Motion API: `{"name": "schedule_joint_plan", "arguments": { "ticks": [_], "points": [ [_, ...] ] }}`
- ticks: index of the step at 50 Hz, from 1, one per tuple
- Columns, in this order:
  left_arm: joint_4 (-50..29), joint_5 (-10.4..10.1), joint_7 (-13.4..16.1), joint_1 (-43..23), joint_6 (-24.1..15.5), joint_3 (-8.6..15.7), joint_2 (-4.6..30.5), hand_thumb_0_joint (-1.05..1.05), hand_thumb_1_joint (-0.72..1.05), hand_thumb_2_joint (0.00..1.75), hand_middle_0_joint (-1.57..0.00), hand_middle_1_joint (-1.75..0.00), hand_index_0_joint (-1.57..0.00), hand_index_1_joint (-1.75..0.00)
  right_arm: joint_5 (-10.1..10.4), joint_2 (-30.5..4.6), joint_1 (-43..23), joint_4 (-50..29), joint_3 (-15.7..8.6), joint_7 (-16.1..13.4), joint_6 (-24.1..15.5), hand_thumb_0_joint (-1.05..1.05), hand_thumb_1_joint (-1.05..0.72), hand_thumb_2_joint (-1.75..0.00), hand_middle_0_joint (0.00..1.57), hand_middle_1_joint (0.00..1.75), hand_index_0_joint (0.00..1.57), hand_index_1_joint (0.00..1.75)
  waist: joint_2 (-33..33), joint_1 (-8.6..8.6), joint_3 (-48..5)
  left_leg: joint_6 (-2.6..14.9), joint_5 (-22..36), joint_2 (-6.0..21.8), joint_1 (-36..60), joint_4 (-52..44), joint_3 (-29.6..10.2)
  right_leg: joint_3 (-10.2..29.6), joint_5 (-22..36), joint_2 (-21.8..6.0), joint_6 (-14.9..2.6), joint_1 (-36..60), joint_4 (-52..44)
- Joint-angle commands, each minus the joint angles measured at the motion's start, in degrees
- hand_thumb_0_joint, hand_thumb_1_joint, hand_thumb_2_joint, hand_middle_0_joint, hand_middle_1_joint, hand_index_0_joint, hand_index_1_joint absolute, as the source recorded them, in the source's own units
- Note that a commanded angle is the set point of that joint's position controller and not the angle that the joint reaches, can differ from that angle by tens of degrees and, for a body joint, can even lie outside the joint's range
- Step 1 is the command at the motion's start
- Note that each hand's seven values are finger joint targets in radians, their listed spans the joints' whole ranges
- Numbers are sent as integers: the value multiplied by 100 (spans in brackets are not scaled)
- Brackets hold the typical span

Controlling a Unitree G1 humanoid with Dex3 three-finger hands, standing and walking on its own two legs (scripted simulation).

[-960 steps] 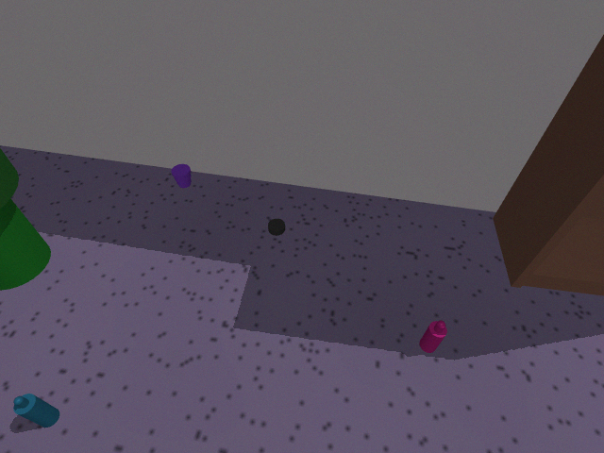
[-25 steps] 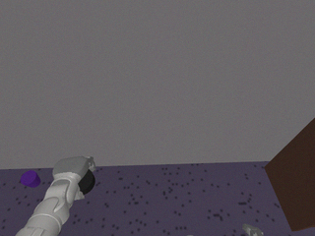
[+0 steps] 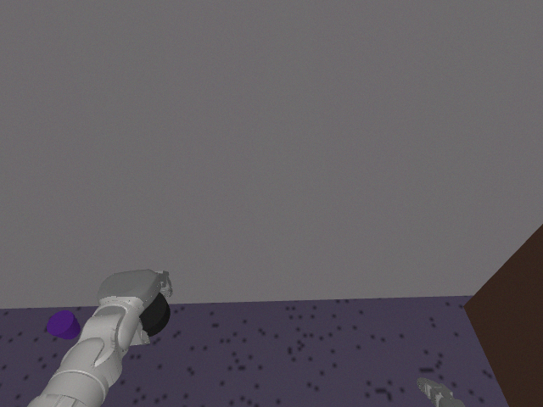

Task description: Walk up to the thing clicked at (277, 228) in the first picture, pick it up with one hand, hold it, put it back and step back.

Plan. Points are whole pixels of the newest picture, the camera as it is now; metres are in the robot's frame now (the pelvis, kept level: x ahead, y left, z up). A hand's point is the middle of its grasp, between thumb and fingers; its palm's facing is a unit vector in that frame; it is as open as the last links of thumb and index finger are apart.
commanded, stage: hold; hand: left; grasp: from above
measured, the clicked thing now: (146, 313) +0.31 +0.22 -0.08
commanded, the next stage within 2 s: crouch in 1.40 s
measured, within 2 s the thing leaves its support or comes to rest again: neither
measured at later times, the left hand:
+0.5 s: hand (138, 317) +0.28 +0.21 -0.04, palm faces -0.44 -0.06 -0.90, open 9.7 cm
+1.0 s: hand (135, 313) +0.28 +0.21 -0.02, palm faces -0.44 -0.06 -0.90, open 9.6 cm
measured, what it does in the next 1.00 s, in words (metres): stands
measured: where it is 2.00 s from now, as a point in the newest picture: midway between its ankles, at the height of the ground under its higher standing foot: outside the picture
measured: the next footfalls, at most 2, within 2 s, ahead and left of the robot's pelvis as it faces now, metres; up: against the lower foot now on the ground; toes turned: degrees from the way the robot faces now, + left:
none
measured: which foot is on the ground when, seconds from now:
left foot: down 0.00-1.00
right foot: down 0.00-1.00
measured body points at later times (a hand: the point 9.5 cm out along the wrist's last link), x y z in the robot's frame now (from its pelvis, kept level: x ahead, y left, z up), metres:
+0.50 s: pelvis +0.00 -0.01 +0.01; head +0.01 -0.03 +0.46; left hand +0.30 +0.21 +0.02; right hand +0.14 -0.26 -0.11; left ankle +0.01 +0.12 -0.72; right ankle +0.02 -0.14 -0.72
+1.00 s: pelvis +0.00 -0.01 +0.01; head +0.01 -0.03 +0.46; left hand +0.30 +0.21 +0.03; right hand +0.16 -0.25 -0.10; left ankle +0.01 +0.12 -0.72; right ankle +0.02 -0.14 -0.72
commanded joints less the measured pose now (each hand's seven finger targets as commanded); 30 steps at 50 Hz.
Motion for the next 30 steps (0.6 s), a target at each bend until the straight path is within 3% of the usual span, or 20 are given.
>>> {"name": "schedule_joint_plan", "arguments": {
  "ticks": [1,20,23,30],
  "points": [
    [-1149,-13,142,-1822,19,485,1142,0,38,75,-80,-75,-81,-73,4,-770,-340,-770,-236,-53,-212,0,-91,-90,20,30,20,30,-150,6,-1251,69,1285,-226,767,-591,-30,-163,1087,353,-210,525,-643],
    [-1481,-50,-52,-1529,0,567,1188,0,38,78,-82,-75,-82,-75,40,-718,-582,-912,-169,-82,-141,0,-91,-91,20,30,20,30,-156,100,-1034,86,1181,-221,1040,-941,3,-158,946,338,-208,778,-970],
    [-1686,-35,-98,-1650,-9,541,1171,0,40,77,-82,-75,-83,-74,40,-694,-598,-890,-182,-87,-141,0,-91,-91,20,30,20,30,-165,90,-1269,106,1405,-235,1200,-900,27,-134,1198,320,-183,892,-965],
    [-1658,-93,-186,-1354,8,580,1190,0,42,75,-83,-75,-85,-74,63,-685,-717,-949,-140,-101,-122,0,-91,-91,20,30,20,30,-269,136,-991,118,1230,-258,1174,-1023,38,-138,1014,299,-172,918,-1128]
  ]
}}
